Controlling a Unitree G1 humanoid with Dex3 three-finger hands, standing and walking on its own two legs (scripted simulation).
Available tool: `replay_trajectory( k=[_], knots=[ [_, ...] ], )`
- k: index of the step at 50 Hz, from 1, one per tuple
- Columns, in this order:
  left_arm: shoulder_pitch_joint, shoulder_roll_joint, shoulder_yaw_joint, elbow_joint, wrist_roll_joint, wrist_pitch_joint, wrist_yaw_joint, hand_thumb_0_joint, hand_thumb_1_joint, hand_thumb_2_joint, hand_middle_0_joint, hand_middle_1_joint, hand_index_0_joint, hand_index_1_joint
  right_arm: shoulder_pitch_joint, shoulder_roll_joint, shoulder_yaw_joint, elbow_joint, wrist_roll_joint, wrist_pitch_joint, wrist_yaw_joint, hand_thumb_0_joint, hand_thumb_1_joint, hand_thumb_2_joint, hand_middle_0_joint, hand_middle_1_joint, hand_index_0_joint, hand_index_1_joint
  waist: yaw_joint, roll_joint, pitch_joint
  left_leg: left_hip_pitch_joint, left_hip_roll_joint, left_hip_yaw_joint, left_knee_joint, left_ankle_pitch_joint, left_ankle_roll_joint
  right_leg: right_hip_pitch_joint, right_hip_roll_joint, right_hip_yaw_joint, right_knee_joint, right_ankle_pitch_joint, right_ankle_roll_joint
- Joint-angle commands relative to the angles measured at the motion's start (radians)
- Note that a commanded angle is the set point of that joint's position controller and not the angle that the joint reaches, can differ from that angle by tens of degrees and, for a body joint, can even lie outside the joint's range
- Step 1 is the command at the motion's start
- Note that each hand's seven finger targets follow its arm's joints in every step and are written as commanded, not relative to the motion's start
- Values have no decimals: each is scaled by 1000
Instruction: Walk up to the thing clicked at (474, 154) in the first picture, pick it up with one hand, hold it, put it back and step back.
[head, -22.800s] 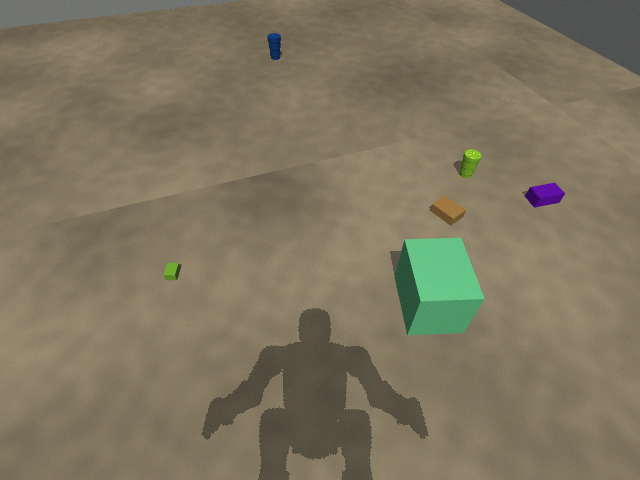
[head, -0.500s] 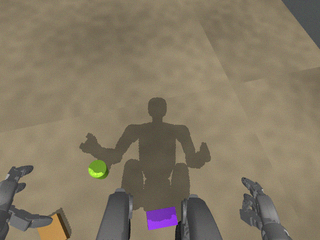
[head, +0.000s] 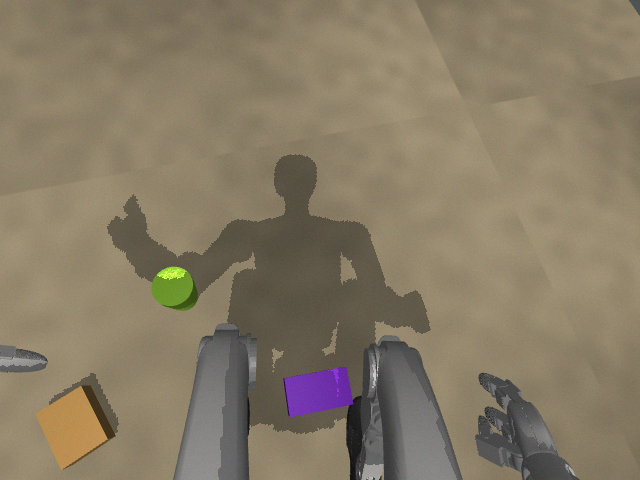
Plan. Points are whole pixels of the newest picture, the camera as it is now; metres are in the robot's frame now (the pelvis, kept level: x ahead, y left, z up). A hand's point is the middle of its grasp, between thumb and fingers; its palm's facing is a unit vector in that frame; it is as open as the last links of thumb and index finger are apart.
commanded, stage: go down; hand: left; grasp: from the side
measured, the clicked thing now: (178, 292) +0.40 +0.27 -0.45
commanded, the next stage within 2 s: none
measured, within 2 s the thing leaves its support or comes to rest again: neither
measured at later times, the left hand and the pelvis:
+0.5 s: hand out of the picture +0.31 +0.41 -0.11, palm faces +0.13 -0.87 -0.48, open 15.7 cm; pelvis -0.01 -0.01 -0.06, yaw -1 degrees
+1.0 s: hand out of the picture +0.31 +0.42 -0.13, palm faces +0.16 -0.89 -0.43, open 16.2 cm; pelvis -0.02 -0.01 -0.11, yaw -2 degrees
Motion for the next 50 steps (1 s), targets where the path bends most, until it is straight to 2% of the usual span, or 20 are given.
replay_trajectory(
  k=[1, 6, 7, 8, 9, 14, 15, 19, 21, 24, 25, 29, 32, 36, 37, 40, 44, 46, 48, 50],
  knots=[
    [-126, 401, 155, -150, -59, -67, 25, 0, -279, 323, 0, -300, -12, -269, 68, -204, -68, -82, 6, -29, -25, 0, -817, -878, 200, 299, 200, 299, 42, 203, -493, 435, -8, 6, -285, -10, 45, 120, 27, -32, -173, 66, -71],
    [-101, 396, 159, -72, -70, -62, -8, 0, -255, 335, 0, -297, -10, -270, 68, -216, -64, -80, 4, -21, -26, 0, -819, -879, 200, 299, 200, 299, 43, 195, -507, 416, -10, 14, -228, 98, 45, 92, 27, -35, -134, 127, -78],
    [-118, 397, 157, -79, -77, -64, -20, 0, -255, 339, 0, -297, -5, -268, 72, -216, -62, -77, 3, -21, -25, 0, -815, -879, 200, 299, 200, 299, 33, 200, -496, 409, -8, 8, -227, 80, 44, 80, 27, -40, -128, 115, -77],
    [-123, 421, 176, -74, -83, -67, -26, 0, -251, 333, 0, -295, -6, -264, 69, -222, -60, -84, 2, -22, -26, 0, -819, -880, 200, 299, 200, 299, 41, 195, -501, 391, -9, 9, -220, 86, 45, 88, 27, -40, -116, 124, -77],
    [-126, 396, 159, -61, -88, -69, -39, 0, -241, 344, 0, -300, -5, -272, 75, -219, -61, -71, 1, -23, -23, 0, -822, -881, 200, 299, 200, 299, 31, 195, -515, 395, -8, 12, -197, 100, 46, 71, 28, -40, -109, 131, -78],
    [-184, 476, 207, -78, -117, -112, -83, 0, -253, 336, 0, -293, 0, -262, 86, -227, -54, -45, -8, -26, -24, 0, -827, -882, 200, 299, 200, 299, 31, 188, -535, 339, -12, 31, -138, 83, 49, 71, 31, -34, -81, 114, -76],
    [-163, 444, 190, -30, -116, -110, -93, 0, -248, 336, 0, -285, 0, -256, 89, -223, -52, -33, -10, -28, -24, 0, -832, -884, 200, 299, 200, 299, 25, 178, -542, 336, -13, 39, -114, 110, 52, 74, 32, -33, -79, 131, -76],
    [-187, 522, 255, -45, -138, -140, -113, 0, -264, 311, 0, -273, -4, -243, 83, -232, -45, -27, -15, -26, -24, 0, -835, -885, 200, 299, 200, 299, 54, 181, -548, 299, -13, 41, -95, 97, 49, 64, 36, -38, -45, 115, -77],
    [-178, 506, 255, -8, -142, -143, -124, 0, -252, 327, 0, -277, 0, -250, 83, -231, -43, -20, -18, -25, -21, 0, -839, -886, 200, 299, 200, 299, 49, 161, -552, 279, -14, 47, -67, 120, 51, 58, 39, -41, -29, 129, -77],
    [-191, 522, 272, -36, -154, -152, -147, 0, -247, 321, 0, -271, -2, -244, 77, -237, -44, -11, -24, -22, -20, 0, -835, -885, 200, 299, 200, 299, 62, 176, -568, 280, -10, 56, -42, 152, 51, 40, 40, -41, -5, 151, -79],
    [-201, 543, 277, -37, -156, -151, -154, 0, -252, 311, 0, -258, -1, -234, 76, -239, -43, -15, -25, -21, -20, 0, -839, -887, 200, 299, 200, 299, 60, 174, -580, 273, -11, 58, -35, 137, 52, 44, 42, -40, -8, 138, -78],
    [-220, 526, 272, -32, -168, -151, -184, 0, -287, 303, 0, -263, -7, -237, 80, -247, -45, -1, -27, -18, -21, 0, -843, -887, 200, 299, 200, 299, 46, 194, -566, 273, -4, 42, -20, 122, 47, -12, 43, -54, 29, 132, -80],
    [-244, 581, 308, -61, -180, -159, -193, 0, -301, 290, 0, -249, -6, -223, 73, -248, -38, -2, -30, -20, -22, 0, -844, -887, 200, 299, 200, 299, 59, 198, -580, 244, -3, 46, -5, 116, 48, 4, 42, -54, 51, 133, -79],
    [-240, 549, 298, -13, -184, -155, -210, 0, -324, 296, 0, -262, -9, -237, 70, -251, -37, 15, -32, -18, -21, 0, -847, -888, 200, 299, 200, 299, 52, 206, -538, 232, 3, 32, -2, 73, 46, -60, 43, -65, 87, 107, -80],
    [-257, 573, 303, -23, -182, -155, -211, 0, -327, 293, 0, -266, -13, -239, 64, -251, -35, 3, -33, -18, -23, 0, -845, -887, 200, 299, 200, 299, 52, 200, -536, 205, 1, 39, 7, 56, 48, -48, 44, -64, 79, 93, -79],
    [-257, 577, 313, -16, -182, -152, -217, 0, -353, 289, 0, -255, -9, -231, 70, -253, -30, 2, -34, -17, -22, 0, -847, -888, 200, 299, 200, 299, 56, 209, -546, 199, -1, 43, 17, 73, 47, -42, 44, -67, 98, 108, -81],
    [-277, 602, 315, -11, -185, -147, -226, 0, -362, 292, 0, -261, -11, -237, 65, -254, -24, 1, -34, -15, -22, 0, -846, -887, 200, 299, 200, 299, 51, 202, -532, 162, -2, 44, 30, 32, 50, -59, 46, -70, 104, 69, -81],
    [-276, 623, 323, -13, -185, -147, -226, 0, -394, 283, 0, -256, -15, -233, 61, -254, -22, -4, -33, -16, -22, 0, -848, -888, 200, 299, 200, 299, 63, 206, -525, 151, -2, 45, 27, 9, 50, -65, 48, -70, 104, 49, -81],
    [-284, 601, 315, -2, -189, -146, -233, 0, -387, 285, 0, -260, -16, -236, 60, -256, -24, -2, -33, -17, -22, 0, -846, -887, 200, 299, 200, 299, 49, 197, -503, 144, 0, 42, 31, -14, 51, -95, 50, -76, 113, 33, -81],
    [-299, 615, 316, -4, -196, -148, -239, 0, -412, 279, 0, -256, -17, -233, 62, -257, -20, 4, -33, -19, -23, 0, -848, -887, 200, 299, 200, 299, 45, 203, -502, 125, -3, 49, 47, -14, 53, -95, 50, -71, 113, 31, -82]
  ],
)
